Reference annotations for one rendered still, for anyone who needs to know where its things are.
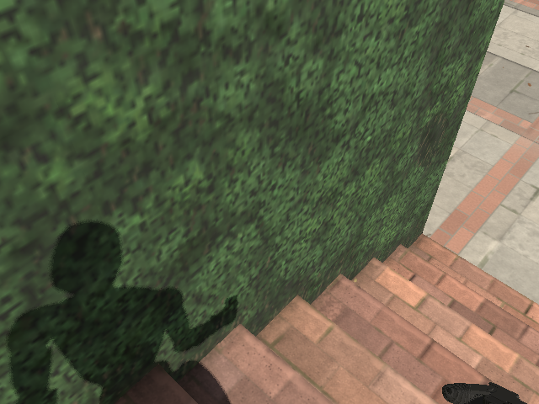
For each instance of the stairs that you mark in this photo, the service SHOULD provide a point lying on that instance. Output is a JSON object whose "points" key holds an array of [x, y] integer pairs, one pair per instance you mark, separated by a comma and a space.
{"points": [[395, 334]]}

